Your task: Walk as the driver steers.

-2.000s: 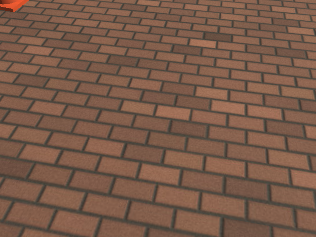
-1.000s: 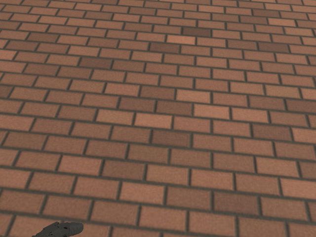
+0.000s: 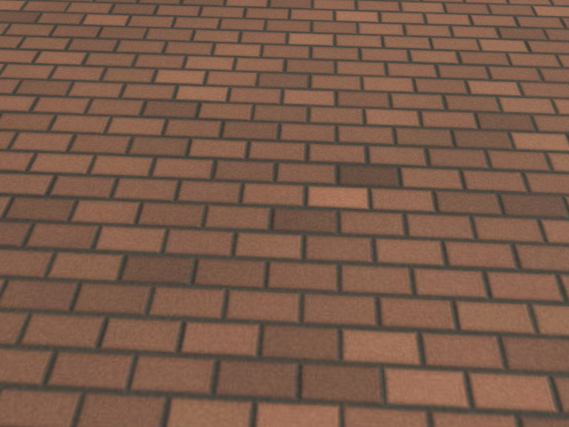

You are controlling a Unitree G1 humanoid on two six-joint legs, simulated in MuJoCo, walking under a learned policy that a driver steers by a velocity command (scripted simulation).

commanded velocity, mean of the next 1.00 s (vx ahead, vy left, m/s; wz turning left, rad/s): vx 0.17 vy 0.00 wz -0.35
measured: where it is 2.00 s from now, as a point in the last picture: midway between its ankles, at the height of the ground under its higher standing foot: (351, 348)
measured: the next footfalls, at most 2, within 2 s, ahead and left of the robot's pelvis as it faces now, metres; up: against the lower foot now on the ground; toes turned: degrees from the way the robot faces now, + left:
right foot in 0.18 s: +0.28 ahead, -0.13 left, +0.00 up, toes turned -8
left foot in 0.70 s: +0.38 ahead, +0.06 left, +0.00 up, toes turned -23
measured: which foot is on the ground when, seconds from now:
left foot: down 0.00-0.16, up 0.18-0.68, down 0.70-1.00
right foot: up 0.00-0.16, down 0.18-0.72, up 0.74-0.94, down 0.96-1.00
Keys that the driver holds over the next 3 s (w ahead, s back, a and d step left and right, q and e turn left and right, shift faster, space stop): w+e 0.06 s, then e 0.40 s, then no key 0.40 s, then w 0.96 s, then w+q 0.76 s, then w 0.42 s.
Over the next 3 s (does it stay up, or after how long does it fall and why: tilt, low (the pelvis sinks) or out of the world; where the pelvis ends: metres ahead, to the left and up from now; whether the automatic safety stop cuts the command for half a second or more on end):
stays up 1.27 -0.28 -0.01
